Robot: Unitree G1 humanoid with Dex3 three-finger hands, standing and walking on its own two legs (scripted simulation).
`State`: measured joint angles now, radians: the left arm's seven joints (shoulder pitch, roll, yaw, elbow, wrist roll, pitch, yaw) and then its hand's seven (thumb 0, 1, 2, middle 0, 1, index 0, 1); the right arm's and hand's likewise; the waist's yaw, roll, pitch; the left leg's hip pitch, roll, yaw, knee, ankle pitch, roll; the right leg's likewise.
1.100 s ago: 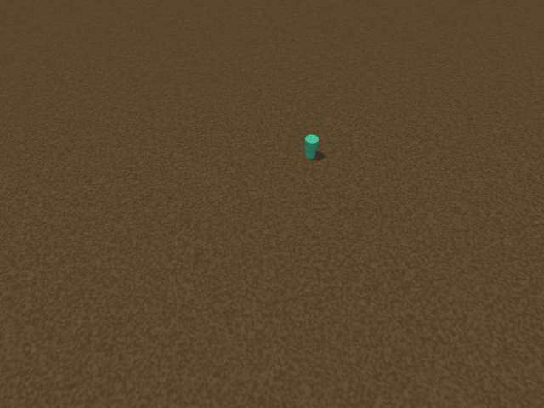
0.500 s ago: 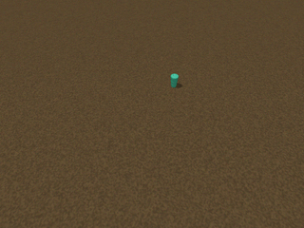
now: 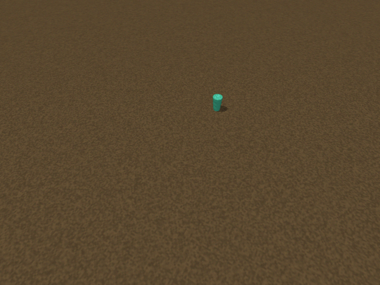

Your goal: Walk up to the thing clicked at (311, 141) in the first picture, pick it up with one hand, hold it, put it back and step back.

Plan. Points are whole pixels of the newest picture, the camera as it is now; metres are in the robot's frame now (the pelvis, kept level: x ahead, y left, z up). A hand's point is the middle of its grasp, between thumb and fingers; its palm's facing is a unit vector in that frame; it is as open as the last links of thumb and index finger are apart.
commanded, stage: stand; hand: left
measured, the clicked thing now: (217, 103) +1.47 -0.20 -0.72
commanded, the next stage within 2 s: walk up in 0.02 s
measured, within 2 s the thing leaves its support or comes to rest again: neither
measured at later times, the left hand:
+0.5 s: hand (126, 271) +0.19 +0.17 -0.14, palm faces -0.10 -0.91 -0.39, open 7.4 cm
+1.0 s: hand (155, 160) +0.51 +0.13 -0.15, palm faces -0.27 -0.90 -0.35, open 7.4 cm
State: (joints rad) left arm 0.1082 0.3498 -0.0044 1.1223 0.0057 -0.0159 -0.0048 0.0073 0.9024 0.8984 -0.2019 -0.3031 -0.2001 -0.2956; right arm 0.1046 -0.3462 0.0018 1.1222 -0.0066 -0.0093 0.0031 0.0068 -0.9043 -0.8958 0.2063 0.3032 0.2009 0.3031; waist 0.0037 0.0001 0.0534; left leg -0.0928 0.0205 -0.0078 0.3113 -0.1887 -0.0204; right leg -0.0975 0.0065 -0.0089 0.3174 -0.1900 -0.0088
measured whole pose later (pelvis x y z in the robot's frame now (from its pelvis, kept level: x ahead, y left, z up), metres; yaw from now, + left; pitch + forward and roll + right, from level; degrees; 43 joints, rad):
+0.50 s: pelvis +0.12 -0.10 -0.02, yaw -9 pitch -4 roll +0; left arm 0.31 0.40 0.07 0.95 0.01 -0.06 -0.07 0.01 0.90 0.90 -0.20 -0.30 -0.20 -0.30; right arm 0.21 -0.45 -0.08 0.99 -0.02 -0.02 0.06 0.01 -0.91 -0.90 0.20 0.30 0.20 0.30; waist 0.05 0.07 0.06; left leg -0.38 0.08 0.03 1.09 -0.41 0.03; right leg -0.23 0.00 -0.05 0.57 -0.29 -0.03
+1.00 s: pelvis +0.37 -0.12 -0.01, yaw -13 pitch -2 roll +0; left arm 0.27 0.46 0.04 0.88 -0.01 -0.07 -0.06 0.01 0.90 0.90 -0.20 -0.30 -0.20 -0.30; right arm 0.30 -0.38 -0.06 0.85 -0.01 -0.09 0.06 0.01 -0.90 -0.90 0.21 0.30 0.20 0.30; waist -0.03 -0.06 0.07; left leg -0.16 0.06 0.12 0.46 -0.26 0.01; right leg -0.49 -0.03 0.05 1.01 -0.33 -0.02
